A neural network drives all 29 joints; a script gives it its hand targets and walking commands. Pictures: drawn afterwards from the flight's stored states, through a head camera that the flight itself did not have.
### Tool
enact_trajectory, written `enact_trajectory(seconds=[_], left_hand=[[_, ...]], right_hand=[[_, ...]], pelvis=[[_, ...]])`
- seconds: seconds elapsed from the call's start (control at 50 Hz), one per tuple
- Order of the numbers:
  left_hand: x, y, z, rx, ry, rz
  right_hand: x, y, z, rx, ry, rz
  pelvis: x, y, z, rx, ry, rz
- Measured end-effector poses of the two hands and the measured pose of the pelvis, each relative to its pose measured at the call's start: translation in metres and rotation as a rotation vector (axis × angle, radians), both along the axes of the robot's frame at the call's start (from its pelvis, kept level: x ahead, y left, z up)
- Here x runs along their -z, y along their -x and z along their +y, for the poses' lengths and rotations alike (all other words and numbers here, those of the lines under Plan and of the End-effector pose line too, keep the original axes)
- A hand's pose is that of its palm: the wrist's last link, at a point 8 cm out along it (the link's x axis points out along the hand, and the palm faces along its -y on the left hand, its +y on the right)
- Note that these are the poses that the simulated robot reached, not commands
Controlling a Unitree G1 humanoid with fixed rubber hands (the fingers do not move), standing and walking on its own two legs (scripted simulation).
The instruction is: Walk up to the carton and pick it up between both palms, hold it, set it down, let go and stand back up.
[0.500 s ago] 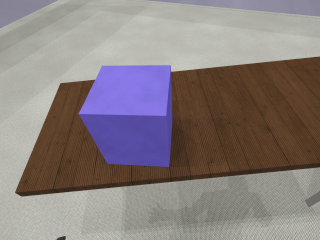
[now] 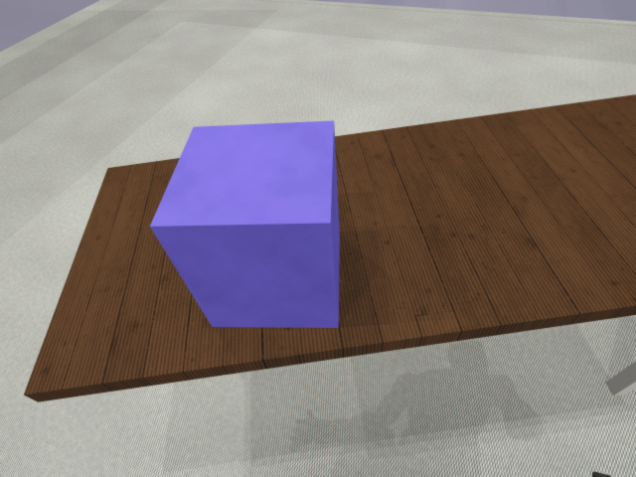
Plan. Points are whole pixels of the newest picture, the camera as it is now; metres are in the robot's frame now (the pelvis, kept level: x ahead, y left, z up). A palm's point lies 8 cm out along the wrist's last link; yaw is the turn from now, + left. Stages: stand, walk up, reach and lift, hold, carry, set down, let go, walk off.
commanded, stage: walk up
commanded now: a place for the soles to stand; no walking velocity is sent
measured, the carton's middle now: (268, 231) +0.47 +0.11 +0.03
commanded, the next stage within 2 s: none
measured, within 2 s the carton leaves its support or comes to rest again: neither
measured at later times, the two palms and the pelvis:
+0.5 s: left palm (64, 459) +0.18 +0.40 -0.10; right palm out of the picture +0.12 -0.20 -0.10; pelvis +0.06 +0.10 +0.00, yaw -1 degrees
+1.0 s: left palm out of the picture +0.16 +0.39 -0.10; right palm out of the picture +0.13 -0.21 -0.10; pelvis +0.07 +0.09 +0.02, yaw +1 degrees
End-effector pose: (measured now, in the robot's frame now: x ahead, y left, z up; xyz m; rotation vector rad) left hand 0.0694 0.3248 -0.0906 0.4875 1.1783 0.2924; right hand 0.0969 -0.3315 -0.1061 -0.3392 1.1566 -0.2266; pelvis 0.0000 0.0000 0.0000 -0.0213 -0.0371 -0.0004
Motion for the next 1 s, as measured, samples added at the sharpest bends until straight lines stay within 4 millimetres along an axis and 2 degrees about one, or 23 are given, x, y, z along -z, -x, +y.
enact_trajectory(seconds=[0.1,0.16,0.2,0.32,0.48,0.56,0.64,0.7,0.78,1.0], left_hand=[[-0.003,0.018,0.046,-0.023,-0.051,0.028],[0.004,0.012,0.075,-0.033,-0.048,0.015],[0.008,0.002,0.084,-0.045,-0.028,0.007],[0.008,-0.044,0.087,0.011,0.049,-0.036],[0.01,-0.107,0.071,0.082,0.132,-0.087],[0.004,-0.134,0.07,0.079,0.159,-0.127],[0.0,-0.149,0.072,0.075,0.159,-0.142],[-0.001,-0.151,0.074,0.065,0.153,-0.129],[0.001,-0.143,0.075,0.043,0.148,-0.095],[0.007,-0.093,0.061,-0.044,0.161,-0.009]], right_hand=[[0.006,0.003,0.025,-0.024,0.01,0.026],[0.007,0.009,0.051,-0.024,0.009,0.046],[0.004,0.014,0.067,-0.016,0.007,0.046],[-0.009,0.011,0.102,0.031,-0.007,0.018],[-0.001,-0.017,0.129,0.056,-0.041,-0.011],[-0.006,-0.031,0.137,0.049,-0.038,-0.013],[-0.012,-0.042,0.134,0.051,-0.018,-0.018],[-0.016,-0.045,0.129,0.058,-0.001,-0.015],[-0.017,-0.045,0.123,0.066,0.009,0.001],[-0.009,-0.036,0.117,0.055,-0.016,0.058]], pelvis=[[0.007,-0.006,0.03,-0.033,0.032,-0.005],[0.012,-0.011,0.048,-0.039,-0.008,-0.024],[0.01,-0.016,0.058,-0.019,-0.03,-0.028],[-0.001,-0.034,0.076,-0.007,-0.012,-0.02],[-0.003,-0.054,0.094,0.017,0.005,-0.03],[-0.009,-0.064,0.099,0.012,-0.006,-0.015],[-0.013,-0.068,0.101,0.011,-0.012,-0.005],[-0.015,-0.07,0.101,0.008,-0.016,0.002],[-0.017,-0.072,0.099,0.003,-0.016,0.008],[-0.02,-0.07,0.085,-0.023,-0.017,0.004]])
